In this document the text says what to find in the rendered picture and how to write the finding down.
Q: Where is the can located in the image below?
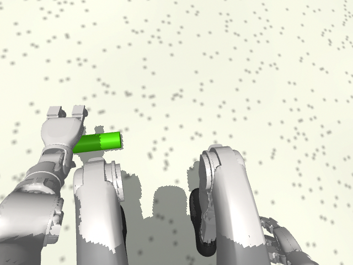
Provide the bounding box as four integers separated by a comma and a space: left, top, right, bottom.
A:
73, 132, 121, 153

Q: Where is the right robot arm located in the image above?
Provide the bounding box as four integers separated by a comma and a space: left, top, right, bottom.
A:
286, 251, 319, 265

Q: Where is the right robot hand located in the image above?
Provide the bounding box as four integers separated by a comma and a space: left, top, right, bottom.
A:
259, 216, 302, 265

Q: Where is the right robot foot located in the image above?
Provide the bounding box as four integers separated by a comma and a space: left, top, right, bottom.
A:
189, 188, 216, 257

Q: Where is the left robot hand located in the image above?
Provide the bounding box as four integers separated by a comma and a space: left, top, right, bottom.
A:
41, 105, 88, 168

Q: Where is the left robot arm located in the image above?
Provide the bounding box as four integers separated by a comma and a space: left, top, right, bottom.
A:
0, 144, 73, 265

